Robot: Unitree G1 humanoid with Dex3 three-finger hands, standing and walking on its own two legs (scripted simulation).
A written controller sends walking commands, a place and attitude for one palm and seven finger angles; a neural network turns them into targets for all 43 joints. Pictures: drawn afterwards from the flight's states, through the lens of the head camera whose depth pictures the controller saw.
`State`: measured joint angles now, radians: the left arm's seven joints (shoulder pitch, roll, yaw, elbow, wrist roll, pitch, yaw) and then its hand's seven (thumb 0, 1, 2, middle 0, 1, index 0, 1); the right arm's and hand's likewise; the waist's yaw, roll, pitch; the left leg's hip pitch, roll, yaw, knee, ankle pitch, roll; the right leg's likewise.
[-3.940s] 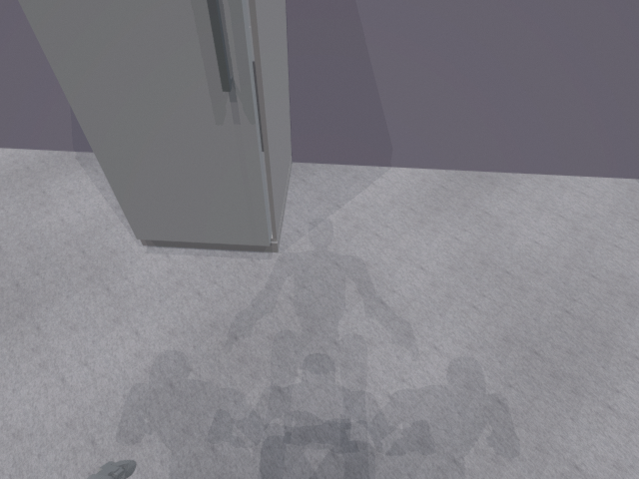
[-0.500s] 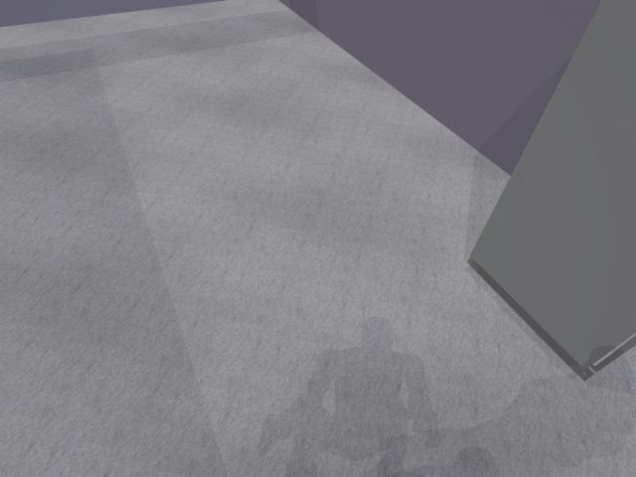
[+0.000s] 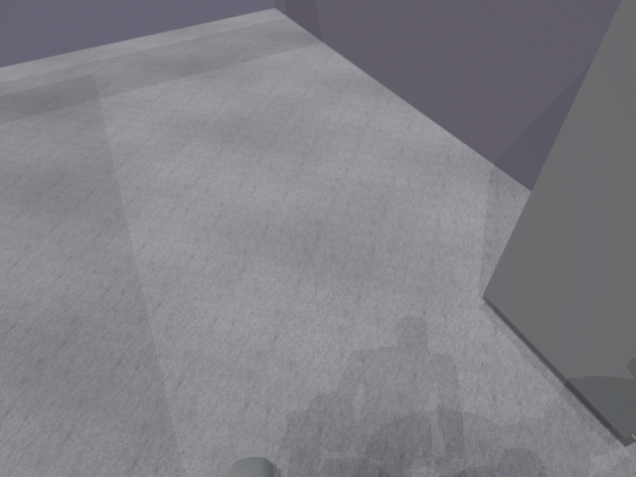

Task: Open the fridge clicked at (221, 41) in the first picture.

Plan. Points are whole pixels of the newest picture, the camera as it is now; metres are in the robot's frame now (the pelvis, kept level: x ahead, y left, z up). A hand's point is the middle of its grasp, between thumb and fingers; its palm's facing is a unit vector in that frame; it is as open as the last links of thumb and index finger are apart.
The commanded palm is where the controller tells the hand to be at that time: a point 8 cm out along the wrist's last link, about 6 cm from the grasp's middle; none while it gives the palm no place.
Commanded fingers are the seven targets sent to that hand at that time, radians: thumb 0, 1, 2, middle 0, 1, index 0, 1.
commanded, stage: walk to a spot facing it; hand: right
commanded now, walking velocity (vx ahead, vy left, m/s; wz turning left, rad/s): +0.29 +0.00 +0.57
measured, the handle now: out of the picture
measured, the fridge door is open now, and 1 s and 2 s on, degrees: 0 0 0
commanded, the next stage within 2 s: turn to face it in 0.20 s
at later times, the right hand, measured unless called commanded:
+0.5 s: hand (375, 359) +0.35 -0.07 -0.18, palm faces -0.19 +0.97 -0.18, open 7.4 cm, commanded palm none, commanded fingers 0.00 -0.90 -0.90 0.20 0.30 0.20 0.30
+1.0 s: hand (457, 400) +0.29 -0.21 -0.19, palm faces +0.18 +0.96 -0.21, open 7.4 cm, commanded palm none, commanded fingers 0.00 -0.90 -0.90 0.20 0.30 0.20 0.30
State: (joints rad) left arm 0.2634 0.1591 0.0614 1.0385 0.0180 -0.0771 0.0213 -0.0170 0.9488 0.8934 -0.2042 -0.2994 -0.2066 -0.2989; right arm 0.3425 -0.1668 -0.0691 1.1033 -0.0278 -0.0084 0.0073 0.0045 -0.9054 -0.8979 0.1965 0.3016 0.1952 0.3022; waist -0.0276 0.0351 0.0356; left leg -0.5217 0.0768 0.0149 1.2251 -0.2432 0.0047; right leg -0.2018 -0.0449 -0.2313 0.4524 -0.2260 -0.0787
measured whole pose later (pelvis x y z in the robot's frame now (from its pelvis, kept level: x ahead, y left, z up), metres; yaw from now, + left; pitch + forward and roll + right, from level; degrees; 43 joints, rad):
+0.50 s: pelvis +0.19 +0.06 -0.02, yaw +8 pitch +0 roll +0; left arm 0.47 0.08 0.03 1.15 0.00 -0.01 0.02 0.00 0.90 0.89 -0.20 -0.30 -0.20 -0.30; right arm 0.06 -0.14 -0.04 0.98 -0.02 -0.06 -0.01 0.00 -0.91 -0.90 0.19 0.30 0.19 0.30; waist 0.07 -0.03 0.09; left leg -0.40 0.05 0.21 0.64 -0.25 0.08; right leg -0.23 -0.11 -0.13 1.06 -0.55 0.03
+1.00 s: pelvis +0.24 +0.01 -0.01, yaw -8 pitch +1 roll +3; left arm 0.20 0.19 0.06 0.91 0.03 0.01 0.00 0.00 0.90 0.89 -0.20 -0.30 -0.20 -0.30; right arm 0.16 -0.25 -0.10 0.95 -0.02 0.06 -0.01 0.00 -0.91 -0.90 0.20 0.30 0.20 0.30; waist 0.01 0.03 0.09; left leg -0.50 0.10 0.09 1.18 -0.45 -0.08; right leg -0.38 -0.04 -0.08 0.62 -0.26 -0.06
